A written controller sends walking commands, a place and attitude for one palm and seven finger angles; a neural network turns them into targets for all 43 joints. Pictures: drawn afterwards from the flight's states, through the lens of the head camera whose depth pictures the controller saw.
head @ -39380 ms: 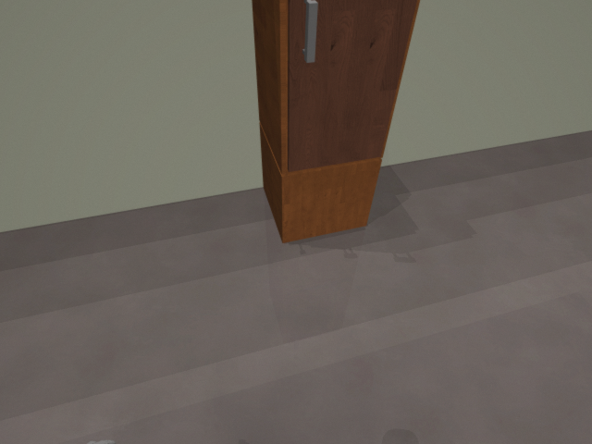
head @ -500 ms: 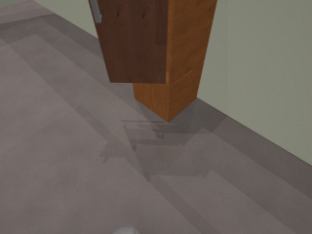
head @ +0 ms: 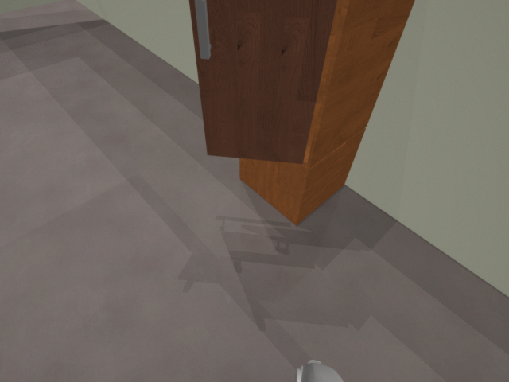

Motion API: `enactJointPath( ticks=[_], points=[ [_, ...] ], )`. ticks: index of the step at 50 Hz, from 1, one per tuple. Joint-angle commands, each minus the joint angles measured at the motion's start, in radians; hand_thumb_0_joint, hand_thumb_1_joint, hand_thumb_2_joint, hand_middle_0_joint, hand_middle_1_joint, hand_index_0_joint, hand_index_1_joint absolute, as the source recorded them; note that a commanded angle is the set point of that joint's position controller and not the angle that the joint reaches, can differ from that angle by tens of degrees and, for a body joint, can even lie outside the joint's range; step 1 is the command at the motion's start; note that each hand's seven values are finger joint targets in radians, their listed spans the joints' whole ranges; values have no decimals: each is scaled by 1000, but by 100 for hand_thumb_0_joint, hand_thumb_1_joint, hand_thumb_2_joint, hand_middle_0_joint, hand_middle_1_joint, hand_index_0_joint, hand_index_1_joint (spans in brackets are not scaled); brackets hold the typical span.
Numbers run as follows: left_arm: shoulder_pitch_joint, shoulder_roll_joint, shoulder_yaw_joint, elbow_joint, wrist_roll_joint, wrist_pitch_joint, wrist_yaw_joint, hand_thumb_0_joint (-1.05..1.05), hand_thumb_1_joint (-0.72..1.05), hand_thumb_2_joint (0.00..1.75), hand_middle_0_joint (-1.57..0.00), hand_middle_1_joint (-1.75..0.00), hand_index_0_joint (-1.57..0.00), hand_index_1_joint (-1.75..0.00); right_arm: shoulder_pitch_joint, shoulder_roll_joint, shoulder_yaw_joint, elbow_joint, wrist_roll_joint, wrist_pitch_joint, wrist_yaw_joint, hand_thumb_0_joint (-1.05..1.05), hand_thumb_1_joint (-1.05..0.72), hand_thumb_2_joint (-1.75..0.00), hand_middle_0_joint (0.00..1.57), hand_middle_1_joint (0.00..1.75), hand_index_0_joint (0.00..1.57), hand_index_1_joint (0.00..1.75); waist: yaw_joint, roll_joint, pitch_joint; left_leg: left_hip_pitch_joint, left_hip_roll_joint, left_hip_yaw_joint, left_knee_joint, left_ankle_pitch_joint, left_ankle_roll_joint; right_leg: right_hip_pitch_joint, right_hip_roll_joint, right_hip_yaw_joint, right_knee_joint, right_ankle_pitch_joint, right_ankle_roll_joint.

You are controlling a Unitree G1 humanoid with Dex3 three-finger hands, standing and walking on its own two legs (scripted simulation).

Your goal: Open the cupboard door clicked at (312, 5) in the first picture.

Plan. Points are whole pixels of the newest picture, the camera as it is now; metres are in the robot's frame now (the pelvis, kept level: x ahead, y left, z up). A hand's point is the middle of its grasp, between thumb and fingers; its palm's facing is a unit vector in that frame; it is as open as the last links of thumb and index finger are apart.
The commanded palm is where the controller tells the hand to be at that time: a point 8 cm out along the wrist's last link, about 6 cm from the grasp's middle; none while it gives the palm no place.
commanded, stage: take the last steps up to it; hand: left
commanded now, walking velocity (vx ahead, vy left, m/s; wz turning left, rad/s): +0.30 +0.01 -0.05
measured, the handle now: (204, 26) +0.90 +0.19 +0.14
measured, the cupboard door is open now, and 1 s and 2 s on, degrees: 41 41 41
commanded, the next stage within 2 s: come to a stop and stand still in 0.62 s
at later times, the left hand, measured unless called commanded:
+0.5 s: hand (185, 327) +0.24 +0.15 -0.17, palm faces +0.07 -0.97 -0.22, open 7.0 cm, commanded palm none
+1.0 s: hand (185, 270) +0.37 +0.18 -0.19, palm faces +0.01 -0.97 -0.22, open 7.3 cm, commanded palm none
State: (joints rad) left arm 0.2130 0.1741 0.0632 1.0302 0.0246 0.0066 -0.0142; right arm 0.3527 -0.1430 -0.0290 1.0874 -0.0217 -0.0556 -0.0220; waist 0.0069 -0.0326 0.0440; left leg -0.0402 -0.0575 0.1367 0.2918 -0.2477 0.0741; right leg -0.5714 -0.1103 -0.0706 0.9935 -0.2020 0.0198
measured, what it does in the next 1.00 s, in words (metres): walks ahead: right foot, then left foot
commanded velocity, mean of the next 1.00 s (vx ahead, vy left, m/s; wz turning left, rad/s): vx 0.09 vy -0.01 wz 0.00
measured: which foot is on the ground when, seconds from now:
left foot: down 0.00-0.24, up 0.26-0.66, down 0.68-1.00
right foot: up 0.00-0.22, down 0.24-0.68, up 0.70-0.96, down 0.98-1.00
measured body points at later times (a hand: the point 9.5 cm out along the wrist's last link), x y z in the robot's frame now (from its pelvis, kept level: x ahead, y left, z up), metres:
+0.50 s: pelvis +0.19 -0.04 +0.00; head +0.22 -0.04 +0.45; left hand +0.24 +0.20 -0.15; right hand +0.20 -0.26 -0.16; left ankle +0.25 +0.11 -0.70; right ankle +0.16 -0.12 -0.74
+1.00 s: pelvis +0.34 +0.00 -0.01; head +0.38 -0.01 +0.43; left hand +0.37 +0.23 -0.17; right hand +0.39 -0.24 -0.17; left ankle +0.35 +0.11 -0.74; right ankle +0.34 -0.12 -0.74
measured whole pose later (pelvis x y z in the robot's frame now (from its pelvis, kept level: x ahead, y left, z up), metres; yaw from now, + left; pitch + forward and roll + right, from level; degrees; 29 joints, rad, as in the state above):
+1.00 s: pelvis +0.34 +0.00 -0.01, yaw -2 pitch +0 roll +1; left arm 0.24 0.17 0.05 1.03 0.03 0.03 0.02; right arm 0.17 -0.16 -0.04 1.06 -0.02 0.02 -0.04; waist 0.01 -0.02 0.07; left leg -0.28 0.03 0.14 0.57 -0.29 0.02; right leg -0.32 -0.06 -0.06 0.63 -0.27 0.00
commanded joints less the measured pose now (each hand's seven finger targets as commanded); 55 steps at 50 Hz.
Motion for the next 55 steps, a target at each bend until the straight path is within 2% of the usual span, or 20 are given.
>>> enactJointPath(
  ticks=[1,7,10,11,12,13,15,18,27,31,32,33,34,35,37,40,47,49,52,55],
  points=[
    [-107,32,2,-91,-2,-20,-3,0,90,90,-20,-30,-20,-30,134,-105,-18,10,-1,-19,-7,0,-90,-90,20,30,20,30,-33,96,91,15,321,-177,-137,307,103,-76,-11,16,-125,35,-10],
    [-202,22,-3,-136,-5,-30,-4,0,90,90,-20,-30,-20,-30,200,-112,-11,65,-13,-15,-13,0,-90,-90,20,30,20,30,-50,99,99,42,327,-140,-48,504,85,57,47,-31,-305,-34,-54],
    [47,64,13,-63,-4,-49,4,0,90,90,-20,-30,-20,-30,168,-130,-14,70,0,-11,-11,0,-90,-90,20,30,20,30,69,67,-29,-52,257,-77,260,698,25,460,105,-64,-452,23,-95],
    [218,137,36,-17,3,-62,15,0,90,90,-20,-30,-20,-30,148,-109,-15,50,14,-15,-3,0,-90,-90,20,30,20,30,135,-41,-134,-273,179,-31,509,513,-17,756,-51,134,-483,69,-161],
    [332,224,57,26,-6,-62,24,0,90,90,-20,-30,-20,-30,158,-72,-13,16,23,-22,-4,0,-90,-90,20,30,20,30,140,-211,-222,-520,26,10,860,-265,-68,933,-346,534,-600,257,-300],
    [288,216,54,15,-19,-64,29,0,90,90,-20,-30,-20,-30,86,-90,-19,5,21,-11,-2,0,-90,-90,20,30,20,30,136,-110,-171,-571,72,-118,1021,-327,-56,790,-377,590,-685,147,-327],
    [117,120,28,-24,-18,-69,37,0,90,90,-20,-30,-20,-30,-2,-43,-22,-22,7,-1,5,0,-90,-90,20,30,20,30,57,1,3,-600,157,-174,997,-156,-62,525,-293,400,-737,92,-255],
    [49,45,7,-24,-7,-85,36,0,90,90,-20,-30,-20,-30,74,6,-19,5,-4,29,16,0,-90,-90,20,30,20,30,-26,-77,15,-464,180,-124,794,-81,-95,353,-189,134,-789,163,-182],
    [125,99,8,44,-1,-92,23,0,90,90,-20,-30,-20,-30,-166,-21,-25,-76,-2,19,43,0,-90,-90,20,30,20,30,13,-104,45,-423,129,-47,391,10,-103,436,-182,102,-764,242,-176],
    [119,118,9,62,-6,-77,26,0,90,90,-20,-30,-20,-30,-105,-76,-29,-52,-6,4,35,0,-90,-90,20,30,20,30,-48,-50,18,-143,72,-2,182,85,-86,372,-136,54,-586,309,-125],
    [124,107,4,55,-10,-72,24,0,90,90,-20,-30,-20,-30,-1,-128,-38,-24,-11,-3,27,0,-90,-90,20,30,20,30,-91,54,-45,25,117,-48,154,141,-61,303,-82,2,-415,270,-96],
    [163,61,-2,37,-15,-69,21,0,90,90,-20,-30,-20,-30,97,-227,-59,-10,-25,-6,17,0,-90,-90,20,30,20,30,-113,260,-127,181,336,-314,136,255,36,132,37,-79,-173,-48,-49],
    [139,45,-10,5,-13,-70,22,0,90,90,-20,-30,-20,-30,159,-274,-64,-8,-19,8,7,0,-90,-90,20,30,20,30,-124,293,-154,179,475,-472,41,322,132,54,95,-62,68,-421,-43],
    [109,40,-12,-6,-6,-61,29,0,90,90,-20,-30,-20,-30,101,-265,-59,-23,-15,13,2,0,-90,-90,20,30,20,30,-104,247,-134,72,488,-477,1,144,151,21,61,8,188,-423,-55],
    [83,38,-10,4,-4,-45,23,0,90,90,-20,-30,-20,-30,-57,-176,-32,-77,-9,13,-5,0,-90,-90,20,30,20,30,-44,187,6,-169,434,-382,-65,74,121,27,-6,67,195,-279,-40],
    [175,-17,-27,46,-10,-9,29,0,90,90,-20,-30,-20,-30,-153,-135,-2,-88,-7,7,-20,0,-90,-90,20,30,20,30,21,118,-18,-263,347,-179,-22,446,71,240,-3,57,-82,-198,-1],
    [168,53,1,-5,3,20,38,0,90,90,-20,-30,-20,-30,-163,-181,-47,-76,2,57,-30,0,-90,-90,20,30,20,30,25,138,-51,-225,334,-174,138,445,47,326,50,16,-392,-1,-13],
    [140,108,11,-33,9,18,40,0,90,90,-20,-30,-20,-30,-146,-163,-56,-84,7,69,-27,0,-90,-90,20,30,20,30,11,77,-58,-243,247,-129,220,304,-16,338,-6,92,-448,295,-49],
    [106,167,18,-44,3,-1,48,0,90,90,-20,-30,-20,-30,-121,-84,-47,-90,13,90,-16,0,-90,-90,20,30,20,30,13,-209,-101,-326,50,-36,556,-264,-100,403,-245,289,-577,749,-223],
    [70,173,21,-49,1,-5,63,0,90,90,-20,-30,-20,-30,-180,-89,-45,-97,20,101,-15,0,-90,-90,20,30,20,30,26,-134,-102,-438,50,-145,778,-352,-109,507,-243,247,-549,896,-260]
  ],
)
